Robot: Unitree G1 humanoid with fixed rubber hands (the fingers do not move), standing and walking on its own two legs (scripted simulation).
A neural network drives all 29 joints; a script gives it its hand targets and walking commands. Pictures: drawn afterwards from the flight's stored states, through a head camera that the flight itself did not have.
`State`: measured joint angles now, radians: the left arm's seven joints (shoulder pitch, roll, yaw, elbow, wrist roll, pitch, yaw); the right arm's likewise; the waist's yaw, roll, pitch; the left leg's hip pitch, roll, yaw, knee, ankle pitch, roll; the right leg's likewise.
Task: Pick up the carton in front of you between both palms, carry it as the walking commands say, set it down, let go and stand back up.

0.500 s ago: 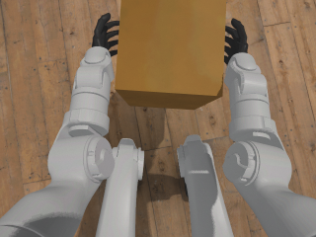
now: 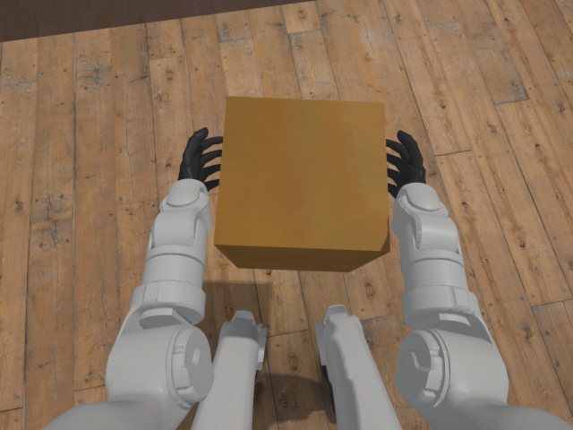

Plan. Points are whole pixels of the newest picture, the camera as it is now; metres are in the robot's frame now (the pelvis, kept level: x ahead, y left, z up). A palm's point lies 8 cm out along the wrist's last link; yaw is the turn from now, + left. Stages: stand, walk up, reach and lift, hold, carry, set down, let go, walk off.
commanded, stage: reach and lift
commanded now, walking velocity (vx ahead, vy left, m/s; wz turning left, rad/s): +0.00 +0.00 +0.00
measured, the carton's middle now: (298, 199) +0.44 -0.02 -0.12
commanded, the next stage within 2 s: hold in 1.84 s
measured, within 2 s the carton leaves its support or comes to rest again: neither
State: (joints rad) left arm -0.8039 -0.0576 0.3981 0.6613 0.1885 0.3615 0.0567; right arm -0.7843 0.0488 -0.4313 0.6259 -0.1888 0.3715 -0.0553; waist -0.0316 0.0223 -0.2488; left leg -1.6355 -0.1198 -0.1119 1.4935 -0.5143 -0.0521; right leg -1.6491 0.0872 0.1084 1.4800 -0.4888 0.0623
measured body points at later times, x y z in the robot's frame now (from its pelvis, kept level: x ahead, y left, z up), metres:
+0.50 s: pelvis +0.05 +0.00 +0.14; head +0.13 +0.00 +0.58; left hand +0.40 +0.14 +0.10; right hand +0.39 -0.17 +0.10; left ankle +0.07 +0.13 -0.55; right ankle +0.08 -0.14 -0.55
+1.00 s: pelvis +0.06 +0.00 +0.19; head +0.02 +0.00 +0.64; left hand +0.36 +0.14 +0.21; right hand +0.36 -0.16 +0.21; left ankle +0.07 +0.13 -0.55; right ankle +0.08 -0.14 -0.55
